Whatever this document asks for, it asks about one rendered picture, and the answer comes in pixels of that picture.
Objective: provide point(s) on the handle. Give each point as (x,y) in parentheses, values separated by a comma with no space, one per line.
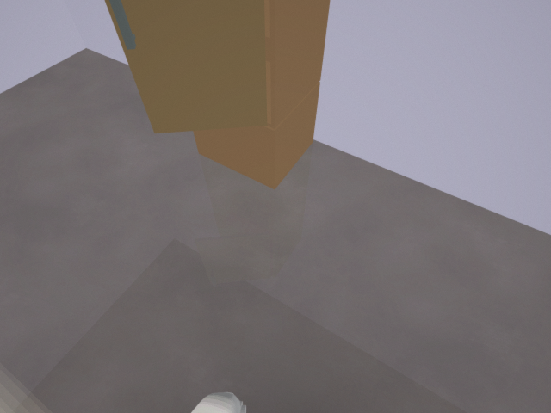
(123,24)

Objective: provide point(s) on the left robot thigh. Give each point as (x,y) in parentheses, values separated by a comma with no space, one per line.
(220,402)

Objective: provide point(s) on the cupboard door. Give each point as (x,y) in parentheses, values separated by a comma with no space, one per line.
(198,64)

